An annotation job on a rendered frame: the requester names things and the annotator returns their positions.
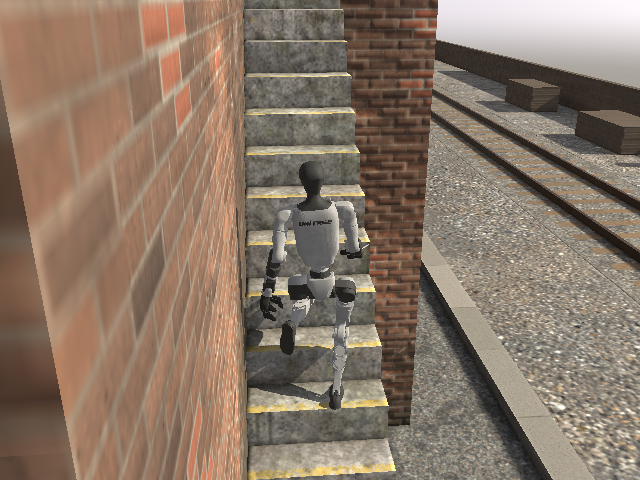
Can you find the right robot upper arm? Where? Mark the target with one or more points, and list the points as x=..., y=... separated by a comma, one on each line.
x=347, y=213

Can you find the right robot hand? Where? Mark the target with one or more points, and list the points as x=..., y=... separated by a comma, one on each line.
x=343, y=252

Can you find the robot right forearm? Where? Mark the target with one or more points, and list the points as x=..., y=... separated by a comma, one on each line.
x=361, y=250

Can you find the robot left forearm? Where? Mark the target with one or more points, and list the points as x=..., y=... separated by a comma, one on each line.
x=271, y=276

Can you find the left robot upper arm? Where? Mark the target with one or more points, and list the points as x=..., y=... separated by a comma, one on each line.
x=283, y=216

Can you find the robot left shin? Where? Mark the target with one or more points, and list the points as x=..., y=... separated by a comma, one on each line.
x=300, y=310

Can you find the robot head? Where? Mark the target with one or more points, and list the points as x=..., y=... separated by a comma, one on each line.
x=311, y=174

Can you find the left robot hand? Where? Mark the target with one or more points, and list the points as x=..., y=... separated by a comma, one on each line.
x=266, y=307

